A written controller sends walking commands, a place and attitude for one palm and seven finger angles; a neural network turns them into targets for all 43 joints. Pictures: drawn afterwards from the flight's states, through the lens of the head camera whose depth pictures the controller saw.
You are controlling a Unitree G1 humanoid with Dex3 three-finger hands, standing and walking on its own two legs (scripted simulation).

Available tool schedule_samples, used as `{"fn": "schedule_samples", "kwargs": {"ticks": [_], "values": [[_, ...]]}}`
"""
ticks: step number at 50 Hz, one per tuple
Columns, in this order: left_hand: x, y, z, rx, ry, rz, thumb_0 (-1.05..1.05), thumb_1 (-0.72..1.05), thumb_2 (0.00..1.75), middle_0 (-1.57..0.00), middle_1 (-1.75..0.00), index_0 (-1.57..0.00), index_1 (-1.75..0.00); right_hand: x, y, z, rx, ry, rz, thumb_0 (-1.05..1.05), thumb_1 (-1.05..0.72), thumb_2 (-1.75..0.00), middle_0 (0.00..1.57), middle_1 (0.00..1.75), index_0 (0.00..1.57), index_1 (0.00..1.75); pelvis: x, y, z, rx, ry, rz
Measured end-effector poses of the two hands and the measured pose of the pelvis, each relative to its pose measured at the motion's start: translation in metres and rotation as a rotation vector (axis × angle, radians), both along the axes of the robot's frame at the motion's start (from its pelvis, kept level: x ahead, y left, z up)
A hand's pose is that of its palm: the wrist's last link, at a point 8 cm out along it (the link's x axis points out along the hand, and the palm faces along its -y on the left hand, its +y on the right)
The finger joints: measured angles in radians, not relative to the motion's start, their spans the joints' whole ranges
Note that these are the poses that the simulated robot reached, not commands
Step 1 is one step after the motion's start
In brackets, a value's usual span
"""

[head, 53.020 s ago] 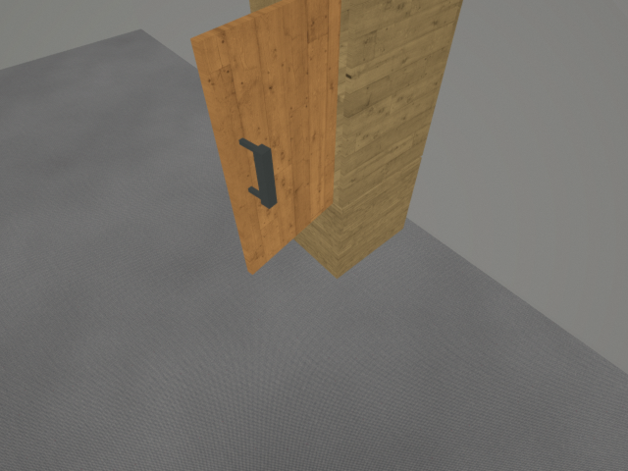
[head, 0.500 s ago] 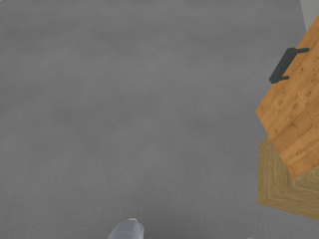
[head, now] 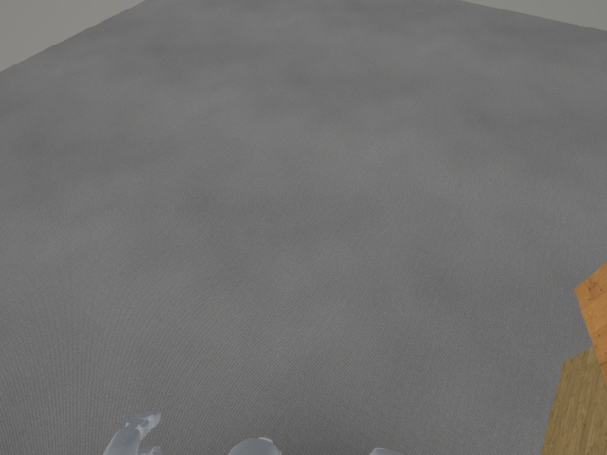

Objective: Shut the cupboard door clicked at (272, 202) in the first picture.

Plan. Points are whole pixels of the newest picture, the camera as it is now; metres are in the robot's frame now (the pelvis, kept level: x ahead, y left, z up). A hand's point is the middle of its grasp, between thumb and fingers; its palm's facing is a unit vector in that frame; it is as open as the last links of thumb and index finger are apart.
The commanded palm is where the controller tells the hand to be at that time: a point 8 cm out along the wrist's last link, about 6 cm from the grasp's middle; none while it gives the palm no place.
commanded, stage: walk to a spot facing it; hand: left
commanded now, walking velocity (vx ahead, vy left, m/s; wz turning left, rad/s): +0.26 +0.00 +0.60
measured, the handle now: out of the picture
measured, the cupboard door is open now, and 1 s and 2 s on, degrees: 26 26 26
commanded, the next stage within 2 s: turn to face it in 1.24 s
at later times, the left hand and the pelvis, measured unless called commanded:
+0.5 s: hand out of the picture +0.07 +0.25 -0.14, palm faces +0.31 -0.92 -0.25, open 7.4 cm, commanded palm none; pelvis +0.08 +0.02 +0.02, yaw +18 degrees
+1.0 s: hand (186, 451) +0.14 +0.19 -0.14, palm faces +0.64 -0.74 -0.22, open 7.3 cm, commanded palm none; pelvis +0.26 +0.04 +0.02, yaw +38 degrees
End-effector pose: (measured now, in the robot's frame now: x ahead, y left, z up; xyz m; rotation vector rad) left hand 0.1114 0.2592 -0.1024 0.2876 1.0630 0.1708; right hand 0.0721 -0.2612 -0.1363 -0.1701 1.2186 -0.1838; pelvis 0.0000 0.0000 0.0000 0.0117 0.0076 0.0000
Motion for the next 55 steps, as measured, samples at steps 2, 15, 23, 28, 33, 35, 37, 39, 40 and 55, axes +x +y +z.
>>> {"fn": "schedule_samples", "kwargs": {"ticks": [2,15,23,28,33,35,37,39,40,55], "values": [[-0.007,-0.006,0.003,-0.004,0.009,0.026,0.00,0.91,0.90,-0.20,-0.30,-0.20,-0.29,0.002,-0.004,0.000,0.002,0.022,0.014,0.00,-0.90,-0.90,0.20,0.30,0.20,0.30,0.002,-0.002,0.003,0.001,-0.004,0.028],[-0.087,0.006,-0.024,-0.120,0.123,0.297,0.00,0.90,0.90,-0.20,-0.30,-0.20,-0.30,0.071,0.039,0.020,-0.003,0.022,0.263,0.00,-0.91,-0.90,0.20,0.30,0.20,0.29,0.032,0.013,0.007,0.002,0.010,0.233],[-0.081,0.034,-0.018,-0.102,0.193,0.375,0.01,0.91,0.90,-0.20,-0.29,-0.20,-0.29,0.096,0.057,0.025,-0.026,0.020,0.316,0.00,-0.90,-0.90,0.20,0.30,0.20,0.30,0.065,0.024,0.013,0.005,0.003,0.292],[-0.023,0.038,-0.001,-0.081,0.089,0.376,0.01,0.91,0.90,-0.20,-0.29,-0.19,-0.29,0.104,0.051,0.018,-0.007,0.129,0.333,0.00,-0.90,-0.90,0.20,0.30,0.20,0.30,0.098,0.021,0.017,0.007,0.003,0.341],[0.038,0.032,0.001,-0.041,-0.013,0.373,0.01,0.91,0.90,-0.20,-0.29,-0.20,-0.29,0.139,0.037,-0.006,0.013,0.200,0.346,0.00,-0.90,-0.90,0.20,0.30,0.20,0.30,0.146,0.010,0.002,0.023,0.000,0.395],[0.049,0.026,0.001,-0.029,-0.042,0.401,0.00,0.91,0.90,-0.20,-0.29,-0.20,-0.29,0.166,0.034,-0.013,0.007,0.214,0.372,0.00,-0.90,-0.90,0.20,0.30,0.20,0.30,0.160,0.008,-0.001,0.015,-0.008,0.430],[0.051,0.018,0.003,-0.036,-0.031,0.442,0.00,0.91,0.90,-0.20,-0.29,-0.20,-0.29,0.199,0.038,-0.009,0.001,0.196,0.410,0.01,-0.90,-0.90,0.20,0.30,0.20,0.30,0.174,0.008,0.004,0.015,-0.010,0.459],[0.047,0.007,0.004,-0.056,0.003,0.486,0.00,0.91,0.90,-0.20,-0.29,-0.20,-0.29,0.236,0.047,-0.001,0.003,0.154,0.446,0.01,-0.91,-0.90,0.20,0.30,0.20,0.29,0.188,0.010,0.011,0.012,-0.004,0.488],[0.045,0.001,0.004,-0.070,0.023,0.509,0.00,0.91,0.90,-0.20,-0.29,-0.20,-0.29,0.255,0.053,0.003,0.007,0.129,0.464,0.01,-0.91,-0.90,0.20,0.30,0.20,0.29,0.195,0.011,0.015,0.011,-0.001,0.503],[-0.026,-0.047,-0.018,-0.256,0.323,0.892,0.00,0.91,0.90,-0.20,-0.30,-0.20,-0.29,0.485,0.262,0.038,0.077,-0.154,0.893,0.00,-0.91,-0.90,0.20,0.30,0.19,0.29,0.281,0.074,0.015,-0.005,-0.009,0.721]]}}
